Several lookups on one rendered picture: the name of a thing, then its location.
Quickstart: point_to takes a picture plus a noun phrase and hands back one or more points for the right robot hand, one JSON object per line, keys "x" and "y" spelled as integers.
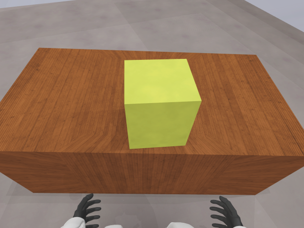
{"x": 231, "y": 218}

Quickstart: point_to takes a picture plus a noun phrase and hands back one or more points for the robot left forearm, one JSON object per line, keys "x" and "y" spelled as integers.
{"x": 75, "y": 222}

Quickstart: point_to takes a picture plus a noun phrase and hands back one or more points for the pedestal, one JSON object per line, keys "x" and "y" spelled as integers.
{"x": 63, "y": 128}

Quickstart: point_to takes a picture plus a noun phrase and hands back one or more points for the carton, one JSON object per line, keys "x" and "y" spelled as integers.
{"x": 161, "y": 102}

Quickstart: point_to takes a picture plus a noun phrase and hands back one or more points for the left robot hand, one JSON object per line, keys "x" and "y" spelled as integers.
{"x": 82, "y": 210}

